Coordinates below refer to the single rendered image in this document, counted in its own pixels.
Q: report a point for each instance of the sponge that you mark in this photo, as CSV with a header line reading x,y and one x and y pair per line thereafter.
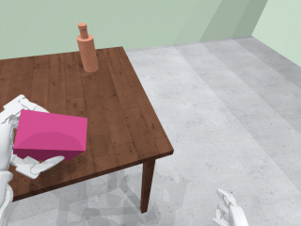
x,y
43,135

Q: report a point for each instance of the robot left forearm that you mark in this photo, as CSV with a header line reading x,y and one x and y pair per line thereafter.
x,y
6,195

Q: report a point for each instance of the right robot hand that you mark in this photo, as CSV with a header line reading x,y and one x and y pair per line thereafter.
x,y
235,216

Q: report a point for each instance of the left robot hand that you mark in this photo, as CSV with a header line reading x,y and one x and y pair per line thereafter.
x,y
9,120

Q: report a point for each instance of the table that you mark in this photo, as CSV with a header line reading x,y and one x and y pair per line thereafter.
x,y
123,129

